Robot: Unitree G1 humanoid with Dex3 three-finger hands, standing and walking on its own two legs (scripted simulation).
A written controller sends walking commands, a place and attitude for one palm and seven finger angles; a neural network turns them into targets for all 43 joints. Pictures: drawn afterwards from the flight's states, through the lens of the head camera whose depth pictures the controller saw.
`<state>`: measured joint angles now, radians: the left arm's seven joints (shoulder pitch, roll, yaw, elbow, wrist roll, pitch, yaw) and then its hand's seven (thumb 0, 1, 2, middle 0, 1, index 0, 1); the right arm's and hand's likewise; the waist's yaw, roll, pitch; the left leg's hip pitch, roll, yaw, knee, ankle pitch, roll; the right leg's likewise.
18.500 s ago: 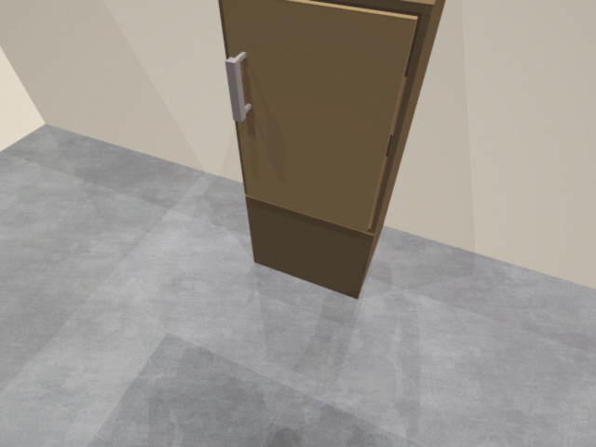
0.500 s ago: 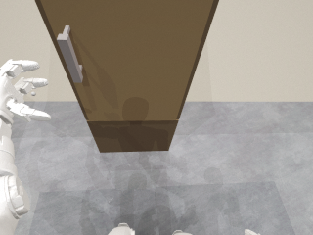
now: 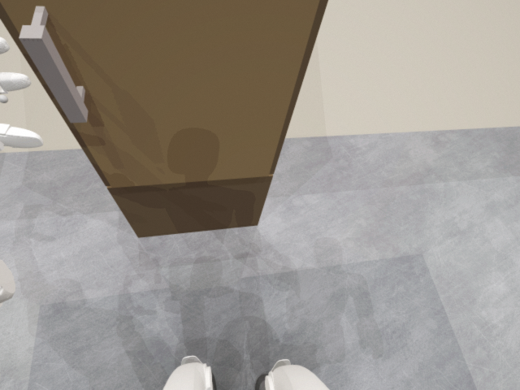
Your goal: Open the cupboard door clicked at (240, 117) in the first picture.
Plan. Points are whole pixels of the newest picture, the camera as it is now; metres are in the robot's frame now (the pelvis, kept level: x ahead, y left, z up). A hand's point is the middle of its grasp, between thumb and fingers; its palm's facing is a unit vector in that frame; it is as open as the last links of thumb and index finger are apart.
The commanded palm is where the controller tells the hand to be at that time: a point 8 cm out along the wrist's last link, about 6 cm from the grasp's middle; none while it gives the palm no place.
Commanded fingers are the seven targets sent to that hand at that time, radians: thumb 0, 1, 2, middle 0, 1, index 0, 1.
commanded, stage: move the hooked fingers beside the handle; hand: left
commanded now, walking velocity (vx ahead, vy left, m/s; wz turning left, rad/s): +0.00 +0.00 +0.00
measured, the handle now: (61, 69) +0.57 +0.25 +0.10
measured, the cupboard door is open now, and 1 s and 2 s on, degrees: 0 0 0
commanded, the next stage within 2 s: slide the fingers in behind the handle in 0.94 s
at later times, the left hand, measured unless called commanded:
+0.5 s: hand out of the picture +0.52 +0.31 +0.10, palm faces +0.08 -1.00 -0.01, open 13.9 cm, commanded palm +0.50 +0.35 +0.10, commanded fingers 0.00 -0.50 0.30 -0.30 -1.20 -0.30 -1.20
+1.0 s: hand (0, 93) +0.51 +0.31 +0.10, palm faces +0.08 -1.00 -0.02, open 13.9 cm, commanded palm +0.50 +0.35 +0.10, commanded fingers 0.00 -0.50 0.30 -0.30 -1.20 -0.30 -1.20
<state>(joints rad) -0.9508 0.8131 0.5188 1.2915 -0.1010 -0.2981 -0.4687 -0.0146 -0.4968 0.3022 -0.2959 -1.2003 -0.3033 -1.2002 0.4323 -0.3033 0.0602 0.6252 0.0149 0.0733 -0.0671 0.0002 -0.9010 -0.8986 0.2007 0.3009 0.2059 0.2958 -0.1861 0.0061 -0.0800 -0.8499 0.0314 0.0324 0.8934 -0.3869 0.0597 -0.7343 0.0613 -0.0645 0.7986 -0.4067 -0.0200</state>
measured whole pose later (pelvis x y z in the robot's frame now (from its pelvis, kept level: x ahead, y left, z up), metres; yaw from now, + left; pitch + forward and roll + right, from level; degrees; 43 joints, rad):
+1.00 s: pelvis +0.01 +0.00 -0.01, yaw +0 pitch +22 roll -5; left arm -1.01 0.88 0.53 1.31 -0.08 -0.28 -0.48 -0.01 -0.50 0.30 -0.30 -1.20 -0.30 -1.20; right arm 0.43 -0.30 0.07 0.60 0.01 0.11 -0.06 0.00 -0.90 -0.90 0.20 0.30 0.21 0.30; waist -0.20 0.01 -0.08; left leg -0.93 0.04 0.01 0.95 -0.41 0.06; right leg -0.79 0.07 -0.08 0.82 -0.42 -0.02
